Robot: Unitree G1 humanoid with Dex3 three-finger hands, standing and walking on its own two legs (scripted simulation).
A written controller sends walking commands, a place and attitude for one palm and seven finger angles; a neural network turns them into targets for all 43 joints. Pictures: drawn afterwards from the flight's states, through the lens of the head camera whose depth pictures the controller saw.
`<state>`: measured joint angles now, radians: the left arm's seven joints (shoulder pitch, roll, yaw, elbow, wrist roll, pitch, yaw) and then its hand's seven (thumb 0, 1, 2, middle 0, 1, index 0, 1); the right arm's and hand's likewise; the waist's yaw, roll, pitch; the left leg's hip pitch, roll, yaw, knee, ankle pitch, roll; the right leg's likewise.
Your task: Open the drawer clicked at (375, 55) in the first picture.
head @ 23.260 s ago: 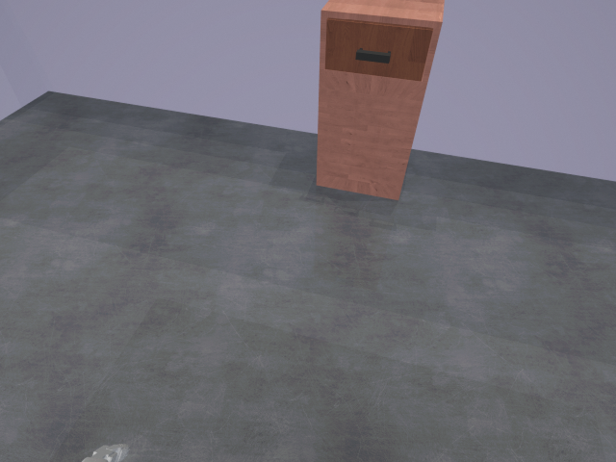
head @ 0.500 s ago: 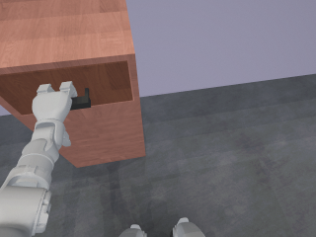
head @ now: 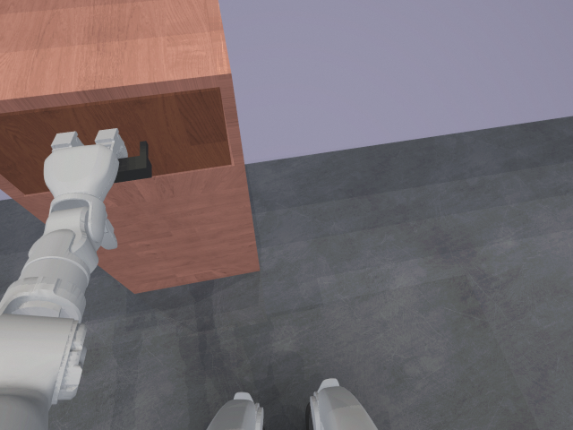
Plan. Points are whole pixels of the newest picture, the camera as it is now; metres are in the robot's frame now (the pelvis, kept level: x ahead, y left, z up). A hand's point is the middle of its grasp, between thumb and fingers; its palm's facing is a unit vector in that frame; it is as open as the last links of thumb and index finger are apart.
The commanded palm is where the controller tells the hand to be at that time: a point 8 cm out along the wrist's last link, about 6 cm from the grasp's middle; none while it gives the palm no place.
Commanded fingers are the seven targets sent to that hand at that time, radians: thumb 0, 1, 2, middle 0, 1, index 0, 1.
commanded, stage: lower the fingers behind the handle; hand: left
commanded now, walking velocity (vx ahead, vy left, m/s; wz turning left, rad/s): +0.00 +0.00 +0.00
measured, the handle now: (110, 161) +0.52 +0.28 +0.00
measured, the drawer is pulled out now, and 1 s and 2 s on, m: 0.00 0.00 0.00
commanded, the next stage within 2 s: lift the fingers back up to retry in 0.10 s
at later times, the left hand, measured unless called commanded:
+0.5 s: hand (96, 186) +0.46 +0.28 +0.02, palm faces -0.01 -0.04 -1.00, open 13.8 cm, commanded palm +0.44 +0.28 +0.08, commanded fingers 0.00 -0.50 0.30 -0.30 -1.20 -0.30 -1.20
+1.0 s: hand (79, 172) +0.46 +0.28 +0.06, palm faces -0.04 -0.02 -1.00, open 13.8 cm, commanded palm +0.44 +0.27 +0.12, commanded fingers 0.00 -0.50 0.30 -0.30 -1.20 -0.30 -1.20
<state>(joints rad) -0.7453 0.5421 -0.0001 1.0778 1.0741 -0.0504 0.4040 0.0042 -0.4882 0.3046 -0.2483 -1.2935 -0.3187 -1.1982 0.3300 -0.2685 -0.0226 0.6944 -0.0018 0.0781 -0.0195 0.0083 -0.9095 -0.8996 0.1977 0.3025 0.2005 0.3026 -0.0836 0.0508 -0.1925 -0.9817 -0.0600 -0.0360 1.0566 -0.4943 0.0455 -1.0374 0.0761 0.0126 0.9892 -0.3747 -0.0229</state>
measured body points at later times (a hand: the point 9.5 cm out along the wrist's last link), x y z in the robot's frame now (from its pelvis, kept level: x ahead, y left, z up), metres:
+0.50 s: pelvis +0.01 +0.01 +0.02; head +0.13 +0.01 +0.45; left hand +0.46 +0.28 +0.07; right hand +0.04 -0.27 -0.11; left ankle -0.01 +0.09 -0.66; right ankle +0.04 -0.11 -0.66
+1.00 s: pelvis +0.04 +0.01 +0.04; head +0.11 +0.00 +0.49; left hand +0.45 +0.28 +0.12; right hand +0.12 -0.25 -0.09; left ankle -0.01 +0.09 -0.66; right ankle +0.04 -0.11 -0.66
